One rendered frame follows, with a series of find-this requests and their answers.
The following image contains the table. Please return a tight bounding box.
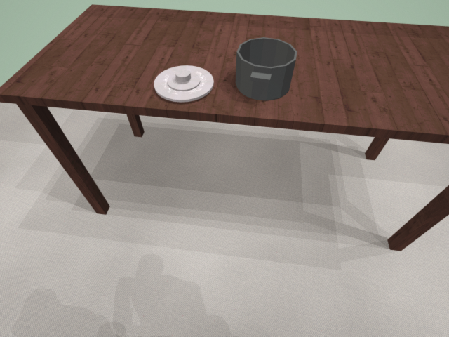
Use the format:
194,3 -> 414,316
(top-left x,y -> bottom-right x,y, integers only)
0,4 -> 449,251

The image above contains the lid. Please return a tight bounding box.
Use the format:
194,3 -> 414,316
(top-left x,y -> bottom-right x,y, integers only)
154,65 -> 214,103

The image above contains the pot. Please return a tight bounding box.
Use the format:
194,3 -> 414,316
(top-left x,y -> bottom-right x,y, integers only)
236,37 -> 297,100

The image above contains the knob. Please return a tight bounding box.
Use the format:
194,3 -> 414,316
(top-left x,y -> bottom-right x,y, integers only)
175,69 -> 191,82

